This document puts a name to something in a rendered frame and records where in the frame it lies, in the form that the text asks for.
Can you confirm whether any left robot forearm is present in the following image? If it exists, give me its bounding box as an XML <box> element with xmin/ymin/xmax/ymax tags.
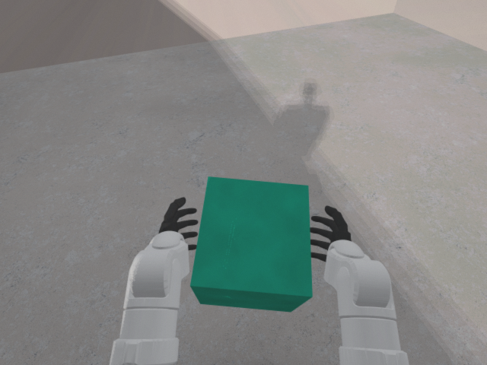
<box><xmin>110</xmin><ymin>231</ymin><xmax>189</xmax><ymax>365</ymax></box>

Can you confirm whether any right robot hand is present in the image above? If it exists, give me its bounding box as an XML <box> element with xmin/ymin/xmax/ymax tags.
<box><xmin>310</xmin><ymin>206</ymin><xmax>351</xmax><ymax>262</ymax></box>

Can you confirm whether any carton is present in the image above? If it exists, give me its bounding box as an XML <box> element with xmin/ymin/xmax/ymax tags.
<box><xmin>190</xmin><ymin>176</ymin><xmax>313</xmax><ymax>312</ymax></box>

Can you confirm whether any right robot forearm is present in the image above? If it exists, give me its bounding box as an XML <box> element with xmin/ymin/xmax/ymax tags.
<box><xmin>324</xmin><ymin>240</ymin><xmax>409</xmax><ymax>365</ymax></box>

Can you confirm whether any left robot hand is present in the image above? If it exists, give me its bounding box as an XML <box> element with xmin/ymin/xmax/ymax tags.
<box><xmin>159</xmin><ymin>197</ymin><xmax>198</xmax><ymax>250</ymax></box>

